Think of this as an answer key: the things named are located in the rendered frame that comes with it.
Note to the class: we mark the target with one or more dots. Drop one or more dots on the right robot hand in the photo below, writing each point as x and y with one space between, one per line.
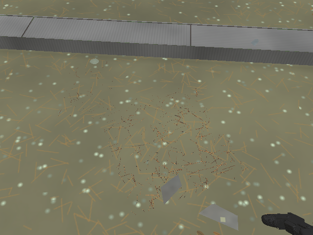
290 222

